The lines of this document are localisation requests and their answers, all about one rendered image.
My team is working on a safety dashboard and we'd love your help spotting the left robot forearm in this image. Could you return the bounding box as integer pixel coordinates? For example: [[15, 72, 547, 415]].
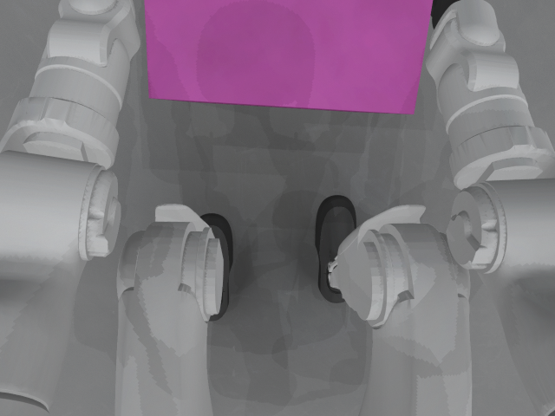
[[0, 0, 140, 170]]

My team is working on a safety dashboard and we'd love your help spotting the robot right thigh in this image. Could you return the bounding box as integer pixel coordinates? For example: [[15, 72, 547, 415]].
[[349, 223, 472, 416]]

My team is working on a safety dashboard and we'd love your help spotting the right robot hand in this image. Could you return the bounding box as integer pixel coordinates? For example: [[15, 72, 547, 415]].
[[431, 0, 460, 29]]

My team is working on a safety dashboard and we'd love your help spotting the right robot forearm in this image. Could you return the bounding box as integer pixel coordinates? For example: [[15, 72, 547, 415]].
[[426, 0, 555, 190]]

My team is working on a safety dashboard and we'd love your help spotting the robot left thigh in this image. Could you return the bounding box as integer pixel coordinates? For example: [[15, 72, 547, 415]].
[[114, 222, 224, 416]]

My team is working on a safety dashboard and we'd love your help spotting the robot right upper arm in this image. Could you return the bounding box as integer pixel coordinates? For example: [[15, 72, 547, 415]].
[[447, 178, 555, 416]]

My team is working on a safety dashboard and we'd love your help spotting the robot thigh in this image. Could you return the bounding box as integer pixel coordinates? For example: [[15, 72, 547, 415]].
[[114, 222, 224, 416], [349, 223, 472, 416]]

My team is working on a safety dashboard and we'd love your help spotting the robot left upper arm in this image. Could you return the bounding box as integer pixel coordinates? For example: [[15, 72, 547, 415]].
[[0, 150, 121, 416]]

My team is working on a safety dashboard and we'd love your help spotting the carton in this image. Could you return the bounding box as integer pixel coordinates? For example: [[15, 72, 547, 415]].
[[144, 0, 433, 114]]

